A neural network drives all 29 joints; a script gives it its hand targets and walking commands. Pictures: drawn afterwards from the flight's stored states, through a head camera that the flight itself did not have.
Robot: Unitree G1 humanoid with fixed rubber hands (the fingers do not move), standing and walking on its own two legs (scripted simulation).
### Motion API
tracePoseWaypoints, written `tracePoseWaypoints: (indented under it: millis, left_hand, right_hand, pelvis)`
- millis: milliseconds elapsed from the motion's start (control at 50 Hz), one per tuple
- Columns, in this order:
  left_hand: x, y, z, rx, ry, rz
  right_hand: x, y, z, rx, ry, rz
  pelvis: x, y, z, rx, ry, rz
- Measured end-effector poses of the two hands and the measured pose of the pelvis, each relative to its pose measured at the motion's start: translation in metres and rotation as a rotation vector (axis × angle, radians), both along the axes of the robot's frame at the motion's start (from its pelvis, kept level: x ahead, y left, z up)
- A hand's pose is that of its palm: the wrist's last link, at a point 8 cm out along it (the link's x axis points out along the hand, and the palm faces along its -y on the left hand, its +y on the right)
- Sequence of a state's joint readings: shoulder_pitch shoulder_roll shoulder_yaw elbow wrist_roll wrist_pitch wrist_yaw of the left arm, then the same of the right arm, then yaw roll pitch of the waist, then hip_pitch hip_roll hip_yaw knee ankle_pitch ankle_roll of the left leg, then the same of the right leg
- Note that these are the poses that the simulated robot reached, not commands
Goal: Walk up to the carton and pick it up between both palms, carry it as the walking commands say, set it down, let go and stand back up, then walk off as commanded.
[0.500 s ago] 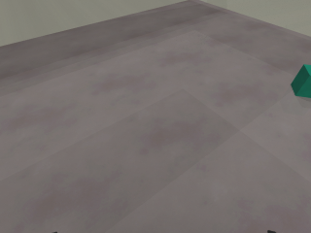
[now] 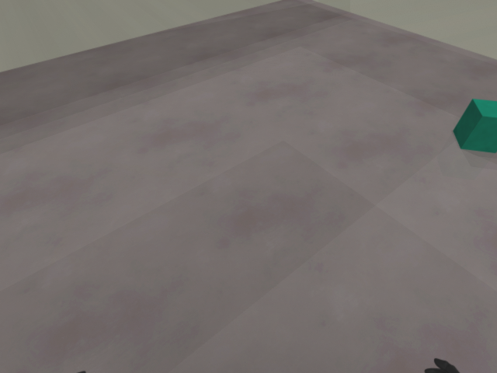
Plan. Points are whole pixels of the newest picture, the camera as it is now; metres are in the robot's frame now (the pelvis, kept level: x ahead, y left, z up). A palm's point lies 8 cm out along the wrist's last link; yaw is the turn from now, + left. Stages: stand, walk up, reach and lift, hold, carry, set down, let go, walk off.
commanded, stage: walk up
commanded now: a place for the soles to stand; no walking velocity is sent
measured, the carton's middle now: (484, 126) +1.69 -1.45 -0.65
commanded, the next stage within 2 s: none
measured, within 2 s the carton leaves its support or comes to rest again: neither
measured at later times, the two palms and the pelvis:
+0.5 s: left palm (169, 277) +0.32 +0.18 -0.08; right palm out of the picture +0.17 -0.48 -0.08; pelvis +0.15 -0.12 -0.01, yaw -18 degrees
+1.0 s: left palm (310, 137) +0.75 -0.14 -0.05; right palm out of the picture +0.14 -0.52 -0.06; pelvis +0.38 -0.23 +0.00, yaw -35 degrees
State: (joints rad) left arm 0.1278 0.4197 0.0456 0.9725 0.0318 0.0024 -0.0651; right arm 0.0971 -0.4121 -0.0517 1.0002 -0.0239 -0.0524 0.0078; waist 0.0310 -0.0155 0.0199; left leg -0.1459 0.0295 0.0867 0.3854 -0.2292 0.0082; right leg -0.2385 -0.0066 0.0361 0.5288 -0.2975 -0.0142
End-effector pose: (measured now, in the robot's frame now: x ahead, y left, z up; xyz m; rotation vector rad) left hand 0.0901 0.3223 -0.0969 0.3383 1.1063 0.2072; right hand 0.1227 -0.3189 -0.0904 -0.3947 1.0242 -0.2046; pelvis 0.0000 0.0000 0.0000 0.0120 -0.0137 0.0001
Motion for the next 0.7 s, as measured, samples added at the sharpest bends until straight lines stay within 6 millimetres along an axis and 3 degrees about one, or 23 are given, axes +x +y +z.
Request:
tracePoseWaypoints:
  millis: [80, 180, 240, 300, 340, 460, 540, 620, 700]
  left_hand:
    - [0.043, -0.006, 0.013, -0.01, -0.029, -0.118]
    - [0.12, -0.032, 0.035, 0.0, -0.099, -0.233]
    - [0.174, -0.061, 0.045, 0.022, -0.168, -0.292]
    - [0.217, -0.09, 0.043, 0.064, -0.248, -0.324]
    - [0.225, -0.105, 0.037, 0.067, -0.246, -0.318]
    - [0.226, -0.133, 0.026, 0.04, -0.111, -0.317]
    - [0.248, -0.141, 0.016, 0.022, -0.052, -0.341]
    - [0.307, -0.153, -0.004, 0.009, -0.039, -0.408]
    - [0.392, -0.201, -0.015, -0.027, -0.083, -0.54]
  right_hand:
    - [-0.014, -0.045, 0.019, -0.079, -0.08, -0.077]
    - [-0.034, -0.107, 0.036, -0.158, -0.1, -0.165]
    - [-0.038, -0.142, 0.031, -0.175, -0.095, -0.218]
    - [-0.03, -0.173, 0.013, -0.176, -0.08, -0.248]
    - [-0.014, -0.177, 0.006, -0.141, -0.098, -0.257]
    - [0.036, -0.164, 0.006, -0.028, -0.112, -0.231]
    - [0.057, -0.165, 0.014, -0.024, -0.084, -0.249]
    - [0.072, -0.177, 0.026, -0.092, -0.097, -0.303]
    - [0.048, -0.187, 0.035, -0.171, -0.07, -0.434]
  pelvis:
    - [0.008, -0.009, -0.002, 0.015, 0.014, -0.085]
    - [0.033, -0.033, -0.003, 0.013, 0.006, -0.162]
    - [0.054, -0.058, -0.011, 0.013, 0.0, -0.2]
    - [0.075, -0.086, -0.029, 0.002, 0.0, -0.232]
    - [0.085, -0.098, -0.031, -0.009, 0.007, -0.253]
    - [0.131, -0.119, -0.012, -0.022, 0.011, -0.305]
    - [0.169, -0.128, -0.007, -0.025, 0.013, -0.34]
    - [0.215, -0.133, -0.016, -0.025, 0.008, -0.39]
    - [0.249, -0.14, -0.021, 0.005, 0.001, -0.451]
